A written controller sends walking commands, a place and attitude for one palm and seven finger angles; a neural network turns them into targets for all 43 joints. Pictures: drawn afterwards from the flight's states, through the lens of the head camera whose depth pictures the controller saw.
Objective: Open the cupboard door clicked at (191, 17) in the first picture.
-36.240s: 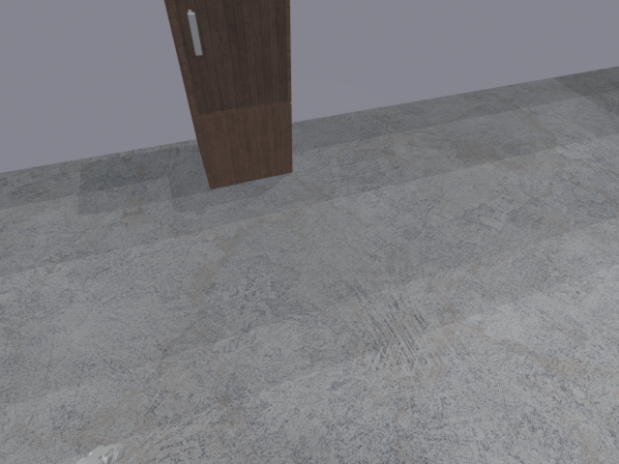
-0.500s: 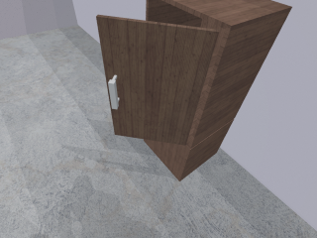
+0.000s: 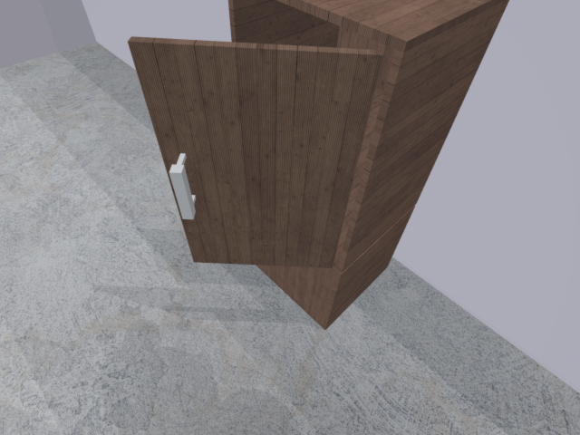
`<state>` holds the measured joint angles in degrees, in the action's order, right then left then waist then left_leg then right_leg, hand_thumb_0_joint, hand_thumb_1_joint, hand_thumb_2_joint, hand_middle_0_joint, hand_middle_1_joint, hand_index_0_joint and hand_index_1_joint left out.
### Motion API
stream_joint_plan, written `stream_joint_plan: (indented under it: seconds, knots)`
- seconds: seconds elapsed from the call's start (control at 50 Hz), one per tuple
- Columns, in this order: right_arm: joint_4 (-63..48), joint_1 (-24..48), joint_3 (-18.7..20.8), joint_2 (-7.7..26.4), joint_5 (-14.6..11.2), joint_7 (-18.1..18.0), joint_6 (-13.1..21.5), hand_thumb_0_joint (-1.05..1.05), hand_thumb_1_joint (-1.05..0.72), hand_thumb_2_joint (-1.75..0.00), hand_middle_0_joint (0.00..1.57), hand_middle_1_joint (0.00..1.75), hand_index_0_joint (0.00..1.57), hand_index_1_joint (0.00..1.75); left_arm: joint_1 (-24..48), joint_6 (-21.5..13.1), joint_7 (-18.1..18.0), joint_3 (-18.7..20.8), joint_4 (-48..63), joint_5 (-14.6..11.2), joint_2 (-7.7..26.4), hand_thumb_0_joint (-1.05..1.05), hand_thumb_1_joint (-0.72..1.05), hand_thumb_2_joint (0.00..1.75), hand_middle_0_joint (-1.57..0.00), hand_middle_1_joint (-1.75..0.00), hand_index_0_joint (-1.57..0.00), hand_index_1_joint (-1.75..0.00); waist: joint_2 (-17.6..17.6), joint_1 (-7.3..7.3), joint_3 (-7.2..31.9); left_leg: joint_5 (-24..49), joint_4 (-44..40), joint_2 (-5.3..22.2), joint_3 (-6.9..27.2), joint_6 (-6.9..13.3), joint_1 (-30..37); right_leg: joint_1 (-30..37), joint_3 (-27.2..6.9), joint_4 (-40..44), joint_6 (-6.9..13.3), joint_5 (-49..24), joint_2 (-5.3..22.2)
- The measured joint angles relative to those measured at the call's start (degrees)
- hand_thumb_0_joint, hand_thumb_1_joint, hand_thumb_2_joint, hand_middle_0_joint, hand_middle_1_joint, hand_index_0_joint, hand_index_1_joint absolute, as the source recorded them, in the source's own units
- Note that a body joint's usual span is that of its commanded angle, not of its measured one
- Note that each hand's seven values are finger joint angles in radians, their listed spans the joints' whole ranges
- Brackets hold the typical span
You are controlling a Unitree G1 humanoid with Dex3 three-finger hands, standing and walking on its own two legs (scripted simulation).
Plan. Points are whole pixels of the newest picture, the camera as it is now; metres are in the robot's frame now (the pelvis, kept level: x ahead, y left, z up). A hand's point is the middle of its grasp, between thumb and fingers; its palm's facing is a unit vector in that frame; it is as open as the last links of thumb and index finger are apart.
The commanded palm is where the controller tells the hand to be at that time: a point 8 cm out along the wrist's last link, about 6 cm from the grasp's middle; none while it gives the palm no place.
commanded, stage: come to a stop and stand still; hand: left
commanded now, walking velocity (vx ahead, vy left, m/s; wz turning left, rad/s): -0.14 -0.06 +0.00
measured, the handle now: (185, 186) +0.57 +0.24 -0.03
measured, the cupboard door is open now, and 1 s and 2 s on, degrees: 44 44 44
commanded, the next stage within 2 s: look again from close up in 0.96 s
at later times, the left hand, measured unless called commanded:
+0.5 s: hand out of the picture +0.06 +0.17 -0.18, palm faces +0.06 -0.98 -0.21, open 7.3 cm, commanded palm none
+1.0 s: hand out of the picture -0.01 +0.15 -0.17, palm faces +0.04 -0.98 -0.21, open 7.4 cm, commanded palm none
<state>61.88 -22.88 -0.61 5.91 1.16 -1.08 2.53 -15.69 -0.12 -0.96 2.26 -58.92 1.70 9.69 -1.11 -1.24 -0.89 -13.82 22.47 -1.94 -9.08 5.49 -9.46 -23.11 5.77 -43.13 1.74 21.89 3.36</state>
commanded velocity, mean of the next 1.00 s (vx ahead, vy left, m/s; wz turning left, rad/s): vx -0.05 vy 0.01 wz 0.00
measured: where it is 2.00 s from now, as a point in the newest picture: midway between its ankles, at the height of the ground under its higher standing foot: outside the picture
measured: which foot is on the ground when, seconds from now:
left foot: down 0.00-1.00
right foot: up 0.00-0.06, down 0.08-1.00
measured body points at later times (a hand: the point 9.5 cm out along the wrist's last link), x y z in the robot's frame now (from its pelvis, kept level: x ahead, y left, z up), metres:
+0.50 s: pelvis +0.02 -0.01 -0.01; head +0.04 +0.00 +0.44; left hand +0.06 +0.22 -0.17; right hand +0.04 -0.23 -0.17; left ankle -0.01 +0.06 -0.74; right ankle +0.04 -0.12 -0.74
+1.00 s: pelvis +0.00 -0.02 +0.00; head +0.00 -0.04 +0.45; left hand -0.01 +0.20 -0.15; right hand +0.01 -0.24 -0.17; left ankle -0.01 +0.06 -0.74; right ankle +0.04 -0.12 -0.74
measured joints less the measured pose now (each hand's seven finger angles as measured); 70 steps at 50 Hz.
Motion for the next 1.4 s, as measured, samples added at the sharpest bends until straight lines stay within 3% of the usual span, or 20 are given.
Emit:
stream_joint_plan:
  seconds: [0.06,0.1,0.18,0.26,0.4,0.48,0.64,0.84,1.4]
  knots:
    - [1.0,-1.1,-0.1,-0.4,-0.1,-0.2,-0.4,0.00,-0.90,-0.90,0.20,0.30,0.20,0.30,2.0,-0.7,-0.1,0.2,1.1,-0.2,0.3,0.02,0.95,0.90,-0.19,-0.30,-0.20,-0.29,0.4,-0.29,-0.2,-2.1,2.2,-0.4,-0.1,-0.4,0.3,3.6,0.3,8.4,-0.3,-4.3,-0.5]
    - [1.7,-1.6,-0.2,-0.7,-0.5,-0.3,-0.6,0.00,-0.90,-0.90,0.20,0.30,0.20,0.30,2.7,-1.8,-0.4,0.1,1.6,-0.3,0.4,0.02,0.94,0.90,-0.19,-0.30,-0.20,-0.29,0.0,0.10,-0.2,-4.7,5.8,-0.8,-0.5,-0.9,-0.3,5.9,-0.5,12.9,-0.3,-11.6,-0.3]
    - [2.2,-0.6,0.3,-0.5,-1.0,-0.6,-2.2,0.00,-0.90,-0.90,0.20,0.30,0.20,0.30,3.7,-1.8,-0.8,-1.0,1.2,-0.9,-0.9,0.01,0.92,0.90,-0.19,-0.30,-0.20,-0.29,1.5,-1.19,0.5,-7.1,9.3,1.0,0.9,-3.8,-1.2,6.6,1.5,10.6,-0.4,-6.8,-0.8]
    - [1.6,1.8,0.5,-1.5,-0.8,-0.8,-2.5,0.00,-0.91,-0.90,0.20,0.30,0.20,0.30,4.4,-0.5,-1.6,-0.7,1.6,-1.6,-0.8,0.00,0.93,0.90,-0.19,-0.30,-0.20,-0.29,-1.0,-0.31,0.4,-6.2,7.1,0.3,0.4,-1.4,-0.5,6.2,1.1,10.7,-0.9,-6.4,-0.4]
    - [-1.0,5.4,1.5,-0.2,-0.2,-1.6,-2.2,0.01,-0.92,-0.90,0.20,0.30,0.20,0.30,4.3,1.5,-1.7,-0.2,2.6,-1.0,0.2,-0.01,0.93,0.90,-0.20,-0.30,-0.20,-0.29,-2.3,0.78,-2.0,-5.0,5.7,-0.7,-0.5,-0.8,0.2,5.7,-2.0,8.2,-0.7,-4.7,-0.1]
    - [-1.6,7.0,2.0,1.5,-0.3,-1.6,-2.5,0.01,-0.92,-0.90,0.20,0.30,0.20,0.30,2.9,1.4,-1.6,-0.3,1.8,-0.8,-0.1,0.00,0.92,0.90,-0.19,-0.30,-0.20,-0.29,-0.5,1.31,-2.6,-5.5,7.1,0.4,-0.4,-1.4,-0.3,7.1,-2.2,10.2,-1.6,-5.8,-1.1]
    - [-3.0,8.6,1.7,3.0,-0.8,-0.8,-3.0,0.01,-0.92,-0.90,0.20,0.30,0.20,0.30,-0.6,0.7,-1.8,-1.9,-0.3,-1.0,-0.4,0.00,0.92,0.90,-0.19,-0.30,-0.20,-0.29,0.2,1.17,-1.3,-3.9,7.1,1.6,0.2,-2.3,-1.8,6.7,-1.4,12.5,-0.6,-8.4,-2.1]
    - [-5.0,6.4,0.8,4.7,-0.2,0.1,-2.8,0.01,-0.93,-0.90,0.20,0.30,0.20,0.30,-3.0,0.1,-0.5,-3.4,-1.5,-0.9,-1.3,0.00,0.91,0.90,-0.20,-0.30,-0.20,-0.29,2.7,1.25,0.9,-2.3,5.5,0.8,0.8,-1.9,-1.4,7.2,-0.8,13.6,-0.4,-9.6,-1.5]
    - [3.3,4.8,-0.8,1.6,-0.6,-0.4,-1.1,0.00,-0.91,-0.90,0.20,0.30,0.19,0.30,0.4,-1.6,-0.9,-2.9,-5.3,-1.5,-0.7,0.01,0.93,0.90,-0.20,-0.30,-0.20,-0.29,1.6,0.69,-0.8,-1.7,0.3,2.2,1.9,-4.3,2.0,10.3,0.1,17.6,1.2,-8.9,-3.4]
